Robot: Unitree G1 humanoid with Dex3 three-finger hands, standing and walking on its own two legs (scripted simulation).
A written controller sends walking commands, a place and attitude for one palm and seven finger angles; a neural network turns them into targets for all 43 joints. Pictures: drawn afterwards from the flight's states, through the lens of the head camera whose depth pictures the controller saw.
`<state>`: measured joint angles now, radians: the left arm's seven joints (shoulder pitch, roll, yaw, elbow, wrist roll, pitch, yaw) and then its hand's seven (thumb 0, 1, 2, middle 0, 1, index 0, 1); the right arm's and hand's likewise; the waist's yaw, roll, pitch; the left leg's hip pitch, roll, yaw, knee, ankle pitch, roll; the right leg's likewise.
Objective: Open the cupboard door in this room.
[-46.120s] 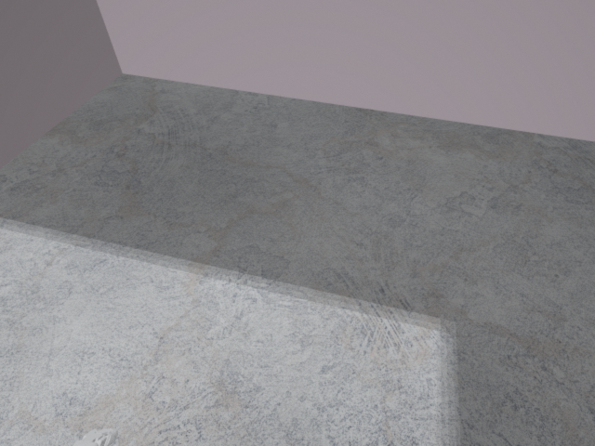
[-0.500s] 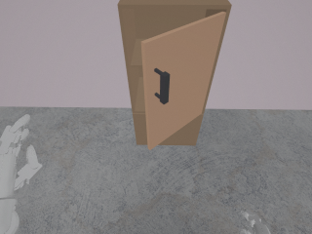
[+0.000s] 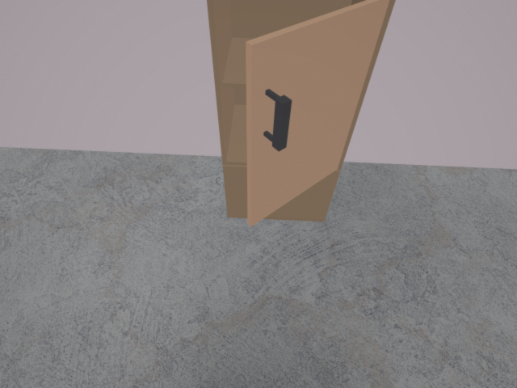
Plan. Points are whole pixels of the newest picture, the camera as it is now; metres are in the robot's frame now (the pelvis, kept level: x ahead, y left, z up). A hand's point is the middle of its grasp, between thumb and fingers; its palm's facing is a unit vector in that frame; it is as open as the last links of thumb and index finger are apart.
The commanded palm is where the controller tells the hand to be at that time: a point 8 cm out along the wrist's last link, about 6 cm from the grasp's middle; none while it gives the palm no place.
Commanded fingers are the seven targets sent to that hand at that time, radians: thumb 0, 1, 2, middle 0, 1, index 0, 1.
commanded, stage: let the arm hang, fingers relaxed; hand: left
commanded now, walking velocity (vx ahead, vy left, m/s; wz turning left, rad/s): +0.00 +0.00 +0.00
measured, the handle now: (274, 120) +0.64 +0.01 +0.04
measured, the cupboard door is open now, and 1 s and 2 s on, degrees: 42 42 42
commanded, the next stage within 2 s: look to check the result in 0.56 s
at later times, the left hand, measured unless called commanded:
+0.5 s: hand out of the picture +0.02 +0.16 -0.18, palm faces +0.04 -0.98 -0.18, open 7.3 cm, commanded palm none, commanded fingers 0.00 0.90 0.90 -0.20 -0.30 -0.20 -0.30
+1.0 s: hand out of the picture +0.02 +0.15 -0.17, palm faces +0.05 -0.98 -0.20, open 7.3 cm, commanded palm none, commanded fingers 0.00 0.90 0.90 -0.20 -0.30 -0.20 -0.30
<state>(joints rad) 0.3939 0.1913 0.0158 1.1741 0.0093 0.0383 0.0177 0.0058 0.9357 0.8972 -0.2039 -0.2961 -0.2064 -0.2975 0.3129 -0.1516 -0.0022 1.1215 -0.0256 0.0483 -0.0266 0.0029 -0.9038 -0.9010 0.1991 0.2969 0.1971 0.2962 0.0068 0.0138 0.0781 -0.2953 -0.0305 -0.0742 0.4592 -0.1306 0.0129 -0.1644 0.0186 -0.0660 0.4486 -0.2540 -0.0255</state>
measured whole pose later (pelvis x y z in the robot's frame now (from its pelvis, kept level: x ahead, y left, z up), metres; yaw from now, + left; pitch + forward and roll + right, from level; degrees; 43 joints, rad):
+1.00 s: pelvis +0.04 -0.02 +0.00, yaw +0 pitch -2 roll +0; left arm 0.30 0.13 0.01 1.15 0.00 0.00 0.04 0.00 0.91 0.90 -0.20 -0.30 -0.20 -0.30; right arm 0.25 -0.14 0.00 1.15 -0.02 0.02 -0.05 0.00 -0.91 -0.90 0.20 0.30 0.20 0.30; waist 0.00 0.01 0.06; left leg -0.21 -0.02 -0.07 0.43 -0.18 -0.01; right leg -0.08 0.03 -0.06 0.41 -0.30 -0.05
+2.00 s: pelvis +0.02 -0.04 +0.00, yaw -22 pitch +0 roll +2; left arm 0.20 0.21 0.07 0.93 0.03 0.05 0.01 0.00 0.91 0.90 -0.20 -0.30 -0.21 -0.30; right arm 0.12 -0.23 -0.07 0.91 -0.01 0.06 -0.03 0.00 -0.91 -0.90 0.20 0.30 0.20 0.30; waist 0.01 0.00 0.11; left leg -0.42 0.03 0.03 0.91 -0.46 -0.05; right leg -0.26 0.04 0.10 0.55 -0.28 -0.04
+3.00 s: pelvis +0.03 -0.08 -0.01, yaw -58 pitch +1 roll +0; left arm 0.16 0.24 0.07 0.89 0.03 0.04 -0.05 0.00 0.91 0.90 -0.20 -0.30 -0.20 -0.30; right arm 0.30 -0.21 -0.04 0.91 -0.04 0.02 -0.01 0.00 -0.90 -0.90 0.20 0.30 0.20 0.30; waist -0.02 0.02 0.06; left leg -0.26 0.17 0.21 0.65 -0.41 -0.05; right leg -0.29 -0.03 -0.08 0.56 -0.36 -0.01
